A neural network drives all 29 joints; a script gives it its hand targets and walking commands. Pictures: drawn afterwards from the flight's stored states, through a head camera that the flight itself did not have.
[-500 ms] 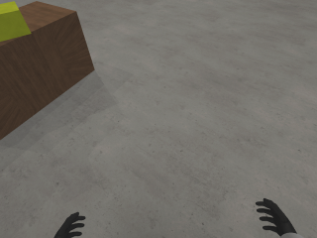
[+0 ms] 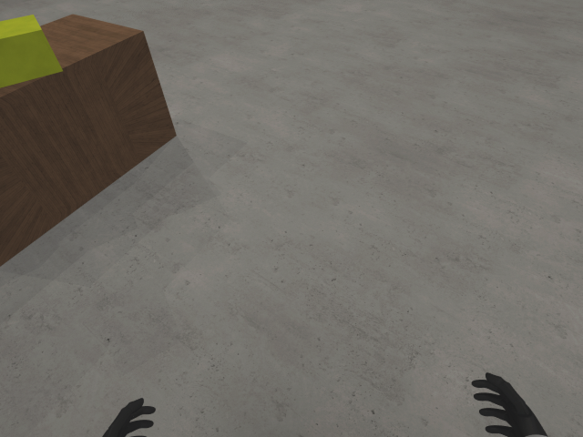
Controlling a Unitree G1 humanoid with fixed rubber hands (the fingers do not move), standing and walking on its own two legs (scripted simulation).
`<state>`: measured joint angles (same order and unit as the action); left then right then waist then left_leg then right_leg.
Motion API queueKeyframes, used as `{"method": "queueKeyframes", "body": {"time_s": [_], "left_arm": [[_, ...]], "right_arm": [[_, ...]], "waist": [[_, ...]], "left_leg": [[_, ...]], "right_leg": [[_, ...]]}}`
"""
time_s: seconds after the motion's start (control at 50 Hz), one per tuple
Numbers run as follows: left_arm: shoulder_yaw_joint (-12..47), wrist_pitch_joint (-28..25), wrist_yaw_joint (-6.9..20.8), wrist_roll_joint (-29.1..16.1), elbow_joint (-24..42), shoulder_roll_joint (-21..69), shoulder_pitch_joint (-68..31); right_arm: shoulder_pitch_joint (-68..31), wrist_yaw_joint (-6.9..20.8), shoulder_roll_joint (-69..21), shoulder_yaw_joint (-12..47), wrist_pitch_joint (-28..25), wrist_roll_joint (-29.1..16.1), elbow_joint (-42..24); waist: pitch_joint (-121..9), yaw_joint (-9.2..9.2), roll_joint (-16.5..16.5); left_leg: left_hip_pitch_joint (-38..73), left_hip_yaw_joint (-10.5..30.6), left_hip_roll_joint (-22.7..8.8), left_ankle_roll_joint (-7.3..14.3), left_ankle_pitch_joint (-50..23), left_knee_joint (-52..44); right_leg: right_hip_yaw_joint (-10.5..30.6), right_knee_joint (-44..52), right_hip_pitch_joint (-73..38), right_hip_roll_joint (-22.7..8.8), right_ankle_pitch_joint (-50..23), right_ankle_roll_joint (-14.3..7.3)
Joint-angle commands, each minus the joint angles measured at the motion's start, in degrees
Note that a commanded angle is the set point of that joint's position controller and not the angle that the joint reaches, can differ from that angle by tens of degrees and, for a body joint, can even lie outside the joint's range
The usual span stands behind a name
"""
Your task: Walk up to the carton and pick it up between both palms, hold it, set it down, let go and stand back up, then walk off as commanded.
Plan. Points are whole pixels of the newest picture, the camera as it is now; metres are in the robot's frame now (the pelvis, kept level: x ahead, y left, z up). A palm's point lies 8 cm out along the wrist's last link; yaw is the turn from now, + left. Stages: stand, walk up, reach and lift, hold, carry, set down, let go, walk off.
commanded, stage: stand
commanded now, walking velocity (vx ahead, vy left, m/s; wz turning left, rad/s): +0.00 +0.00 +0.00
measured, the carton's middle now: (17, 50) +1.47 +1.07 -0.08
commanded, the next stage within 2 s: none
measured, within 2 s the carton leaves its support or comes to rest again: neither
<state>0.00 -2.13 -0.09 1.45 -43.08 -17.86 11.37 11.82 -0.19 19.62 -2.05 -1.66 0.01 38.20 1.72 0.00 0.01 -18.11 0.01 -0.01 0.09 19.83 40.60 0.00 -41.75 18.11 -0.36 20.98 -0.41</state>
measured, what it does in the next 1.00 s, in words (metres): stands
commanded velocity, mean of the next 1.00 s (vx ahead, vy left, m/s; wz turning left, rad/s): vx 0.00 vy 0.00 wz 0.00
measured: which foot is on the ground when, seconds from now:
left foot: down 0.00-1.00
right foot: down 0.00-1.00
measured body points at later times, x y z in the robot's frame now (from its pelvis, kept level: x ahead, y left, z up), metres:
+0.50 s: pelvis -0.01 -0.01 +0.00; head -0.01 -0.02 +0.45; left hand +0.12 +0.27 -0.09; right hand +0.14 -0.30 -0.09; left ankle +0.02 +0.12 -0.72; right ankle +0.02 -0.12 -0.72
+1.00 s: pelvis -0.01 -0.01 +0.01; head -0.01 -0.02 +0.46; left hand +0.11 +0.27 -0.09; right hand +0.12 -0.30 -0.09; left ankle +0.02 +0.13 -0.72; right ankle +0.02 -0.12 -0.72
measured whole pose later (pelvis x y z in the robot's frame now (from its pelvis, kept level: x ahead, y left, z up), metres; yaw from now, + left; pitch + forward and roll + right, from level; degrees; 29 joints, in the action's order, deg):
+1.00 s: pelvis -0.01 -0.01 +0.01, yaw +0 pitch -2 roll +1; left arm 0.0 -2.5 -0.1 1.5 -46.7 -17.9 11.4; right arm 11.8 0.2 19.8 -1.5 -1.4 0.0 43.0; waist 1.7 0.0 0.0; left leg -17.3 0.0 0.0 -0.6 15.9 35.0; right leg 0.0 -37.9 18.1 -0.4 18.0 -1.0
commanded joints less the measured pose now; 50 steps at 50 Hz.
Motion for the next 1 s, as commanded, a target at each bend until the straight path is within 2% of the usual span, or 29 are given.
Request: {"method": "queueKeyframes", "body": {"time_s": [0.0, 0.04, 0.18, 0.28, 0.34, 0.54, 0.56, 0.68, 0.74, 0.76, 0.8, 0.82, 0.84, 0.9, 0.94, 0.98], "left_arm": [[-4.51, -1.85, -0.26, -0.16, 2.59, -12.69, -5.26], [-4.59, -1.93, -0.20, -0.02, 2.50, -13.14, -5.22], [-4.61, -1.95, -0.19, -0.18, 1.62, -13.88, -5.77], [-4.65, -2.05, -0.20, -0.11, 1.40, -13.95, -6.01], [-4.42, -2.07, -0.24, -0.36, 1.14, -13.29, -5.85], [-4.26, -2.12, -0.18, -0.34, 0.33, -13.56, -5.38], [-4.18, -2.10, -0.24, -0.38, 0.45, -13.28, -5.88], [-4.10, -1.97, -0.26, -0.39, -0.55, -13.08, -5.60], [-4.01, -1.95, -0.20, -0.47, -0.45, -13.19, -5.99], [-4.20, -1.89, -0.19, -0.47, -0.70, -13.66, -5.71], [-4.13, -1.93, -0.10, -0.38, -0.87, -13.48, -5.63], [-4.16, -1.88, -0.07, -0.61, -0.93, -13.49, -5.25], [-4.07, -1.88, -0.10, -0.50, -1.00, -13.46, -5.57], [-4.02, -1.67, -0.04, -0.43, -1.16, -13.48, -5.76], [-4.12, -1.84, -0.10, -0.59, -1.39, -13.18, -5.51], [-3.97, -1.88, -0.03, -0.45, -1.63, -13.39, -5.77]], "right_arm": [[-3.53, -0.08, 11.14, -3.09, -1.41, 1.76, -0.30], [-3.02, 0.01, 11.30, -3.11, -1.34, 1.50, -0.02], [-2.84, 0.00, 10.96, -3.04, -1.12, 1.17, 0.91], [-2.80, 0.03, 10.73, -2.96, -1.01, 1.24, 1.81], [-2.99, 0.09, 11.01, -2.99, -1.00, 1.37, 1.86], [-2.96, 0.11, 11.14, -2.84, -1.03, 1.21, 3.18], [-3.66, 0.18, 10.97, -2.74, -1.02, 1.25, 2.95], [-3.53, 0.14, 10.57, -2.35, -1.07, 1.21, 3.76], [-3.53, 0.15, 10.99, -2.37, -0.99, 1.13, 3.94], [-3.18, 0.15, 11.26, -2.43, -1.12, 1.21, 4.02], [-2.83, 0.25, 10.74, -2.30, -1.04, 0.97, 4.42], [-3.33, 0.23, 11.21, -2.27, -0.98, 1.19, 4.75], [-3.41, 0.17, 10.95, -2.31, -1.06, 1.26, 4.54], [-3.16, 0.33, 11.45, -2.32, -1.08, 1.02, 5.08], [-3.50, 0.22, 11.18, -2.20, -1.07, 1.17, 5.05], [-3.43, 0.28, 10.96, -2.10, -1.07, 1.16, 5.45]], "waist": [[0.78, 0.21, -1.46], [-0.01, 0.44, -3.15], [1.09, 0.94, -2.65], [0.24, 0.74, -4.16], [0.73, 0.76, -2.99], [-1.56, 0.68, -3.14], [-1.60, 0.74, -3.93], [-2.73, 0.66, -2.97], [-2.29, 0.65, -3.66], [-2.20, 0.85, -2.65], [-2.49, 0.88, -3.96], [-1.53, 0.42, -3.04], [-2.10, 0.90, -3.14], [-2.55, 0.58, -3.44], [-2.36, 0.70, -2.54], [-2.10, 0.93, -4.05]], "left_leg": [[0.79, 5.66, -4.62, 4.26, -5.25, -10.11], [1.79, 5.35, -4.39, 3.89, -6.23, -9.50], [1.93, 4.91, -4.15, 3.75, -5.76, -9.87], [2.96, 4.46, -4.10, 3.50, -6.51, -9.79], [3.15, 4.55, -4.26, 3.69, -5.77, -10.51], [4.60, 4.28, -4.71, 3.61, -8.95, -10.87], [4.24, 4.04, -4.77, 3.51, -9.31, -10.74], [4.34, 4.54, -5.10, 3.78, -9.42, -11.78], [4.74, 4.14, -4.89, 3.60, -9.96, -11.36], [4.39, 4.36, -5.02, 3.65, -9.24, -11.86], [4.54, 4.40, -4.88, 3.48, -8.55, -11.95], [4.33, 4.37, -4.87, 3.68, -8.76, -11.87], [4.60, 4.21, -4.80, 3.59, -8.15, -12.12], [4.62, 4.62, -5.21, 3.51, -8.65, -12.68], [4.80, 4.26, -5.11, 3.56, -8.50, -12.46], [4.58, 4.30, -5.08, 3.44, -8.24, -13.00]], "right_leg": [[8.45, 13.52, 0.34, -4.75, -7.53, -3.93], [9.20, 14.18, 0.13, -5.32, -8.40, -4.24], [9.73, 15.75, 0.92, -5.69, -7.56, -3.94], [10.25, 16.71, 0.31, -6.16, -8.28, -3.82], [10.08, 16.87, 0.79, -5.90, -7.85, -3.77], [8.75, 16.74, -1.14, -5.74, -11.19, -3.41], [8.87, 16.93, -1.17, -5.77, -11.57, -3.40], [8.57, 17.06, -2.44, -6.06, -12.00, -3.48], [8.75, 17.39, -1.71, -5.97, -11.83, -3.24], [8.31, 17.08, -1.69, -5.84, -11.51, -3.25], [8.53, 17.96, -2.00, -5.93, -10.35, -3.21], [8.83, 18.07, -1.51, -6.00, -10.35, -3.28], [8.84, 17.93, -1.54, -5.97, -10.07, -3.24], [8.12, 17.75, -1.92, -5.72, -10.42, -3.06], [8.48, 18.39, -1.68, -5.70, -9.81, -2.98], [8.34, 18.63, -1.91, -5.75, -9.93, -2.87]]}}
